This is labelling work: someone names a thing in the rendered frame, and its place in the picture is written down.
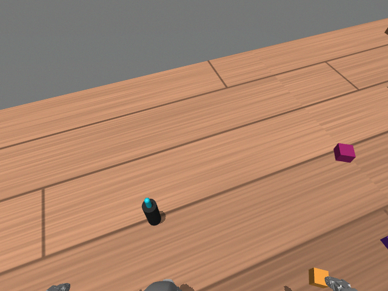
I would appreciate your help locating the right robot hand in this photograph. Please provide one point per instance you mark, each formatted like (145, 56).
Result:
(338, 284)

